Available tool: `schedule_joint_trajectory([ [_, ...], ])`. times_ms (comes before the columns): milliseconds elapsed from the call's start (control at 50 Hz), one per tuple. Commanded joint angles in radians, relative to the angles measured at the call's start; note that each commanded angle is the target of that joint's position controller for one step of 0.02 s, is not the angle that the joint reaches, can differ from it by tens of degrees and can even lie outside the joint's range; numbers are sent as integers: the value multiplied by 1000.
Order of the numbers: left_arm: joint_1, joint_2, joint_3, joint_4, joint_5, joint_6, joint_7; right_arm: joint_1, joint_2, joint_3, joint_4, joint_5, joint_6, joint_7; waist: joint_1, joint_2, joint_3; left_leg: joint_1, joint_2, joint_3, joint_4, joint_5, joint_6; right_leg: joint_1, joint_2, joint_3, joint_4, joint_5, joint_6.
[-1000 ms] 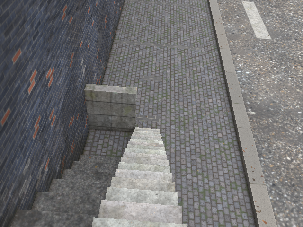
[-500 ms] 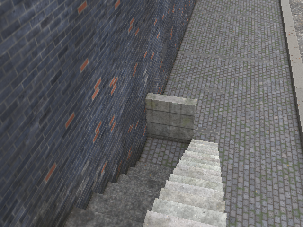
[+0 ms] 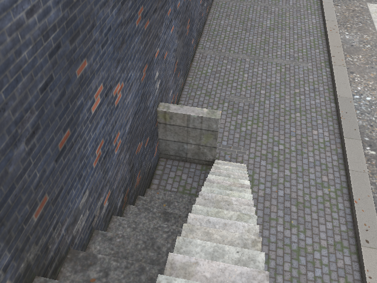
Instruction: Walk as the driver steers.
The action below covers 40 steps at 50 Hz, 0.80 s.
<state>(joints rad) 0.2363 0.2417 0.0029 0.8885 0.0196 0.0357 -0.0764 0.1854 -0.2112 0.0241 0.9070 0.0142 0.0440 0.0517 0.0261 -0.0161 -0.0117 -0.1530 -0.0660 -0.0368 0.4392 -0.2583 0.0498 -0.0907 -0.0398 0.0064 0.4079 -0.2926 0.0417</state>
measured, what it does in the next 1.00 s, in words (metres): stands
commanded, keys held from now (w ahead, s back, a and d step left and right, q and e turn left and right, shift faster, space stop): no key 0.58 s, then w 0.42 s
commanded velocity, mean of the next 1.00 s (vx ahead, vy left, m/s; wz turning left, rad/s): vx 0.11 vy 0.00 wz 0.00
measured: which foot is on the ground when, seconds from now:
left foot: down 0.00-1.00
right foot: down 0.00-1.00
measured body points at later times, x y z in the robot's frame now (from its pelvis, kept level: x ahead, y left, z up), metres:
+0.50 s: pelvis -0.01 +0.01 +0.00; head -0.02 +0.02 +0.45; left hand +0.01 +0.27 -0.15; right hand +0.11 -0.21 -0.13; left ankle -0.02 +0.09 -0.74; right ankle -0.05 -0.14 -0.74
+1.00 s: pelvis +0.04 -0.01 -0.02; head +0.01 +0.00 +0.43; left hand +0.08 +0.26 -0.16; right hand +0.17 -0.26 -0.14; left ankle -0.02 +0.09 -0.74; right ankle -0.05 -0.15 -0.74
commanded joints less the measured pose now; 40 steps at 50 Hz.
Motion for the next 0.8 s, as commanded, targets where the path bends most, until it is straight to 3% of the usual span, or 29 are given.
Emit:
schedule_joint_trajectory([
  [20,7,86,21,-27,0,3,-5,-50,-123,-22,-68,3,-9,-2,15,58,-4,43,163,-168,-59,438,9,-63,-45,23,-41,92,-18],
  [120,-9,94,22,-3,2,6,-12,-56,-112,-14,-95,-5,-5,6,12,44,-14,47,163,-179,-44,367,17,-95,-50,23,-38,22,-7],
  [140,2,103,24,7,-3,10,-4,-51,-104,-11,-80,1,-11,6,7,62,4,30,164,-176,-58,332,16,-90,-60,33,-33,14,-8],
  [220,0,110,27,21,0,11,1,-57,-104,-9,-75,-6,-14,7,11,53,25,12,158,-176,-66,285,15,-100,-67,38,-37,14,-7],
  [600,36,103,29,72,0,2,3,-53,-98,-9,-32,-10,-16,6,19,44,16,14,147,-155,-73,201,16,-87,-77,42,-63,13,-12],
  [700,4,86,28,58,8,-2,-11,-84,-143,-33,-60,-20,7,8,22,40,65,-69,106,-170,-67,-247,68,-151,-3,-26,24,-208,-59],
  [760,3,86,24,50,5,-12,-6,-90,-134,-38,-80,-18,6,5,22,36,92,-96,95,-160,-23,-219,71,-168,-6,-6,39,-212,-77],
  [800,-1,107,30,37,8,-18,6,-76,-125,-41,-74,-15,-12,-2,13,28,77,-95,73,-122,34,-60,65,-135,-26,30,39,-159,-76],
])
Velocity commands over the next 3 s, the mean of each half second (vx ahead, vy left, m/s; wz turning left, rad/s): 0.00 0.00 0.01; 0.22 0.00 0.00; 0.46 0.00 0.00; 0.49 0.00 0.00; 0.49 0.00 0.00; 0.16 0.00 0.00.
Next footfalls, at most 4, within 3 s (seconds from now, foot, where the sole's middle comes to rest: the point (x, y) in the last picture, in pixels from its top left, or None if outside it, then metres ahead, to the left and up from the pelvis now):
none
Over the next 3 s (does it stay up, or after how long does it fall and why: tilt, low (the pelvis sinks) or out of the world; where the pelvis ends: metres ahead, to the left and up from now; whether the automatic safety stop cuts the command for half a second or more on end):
stays up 0.01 -0.01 0.00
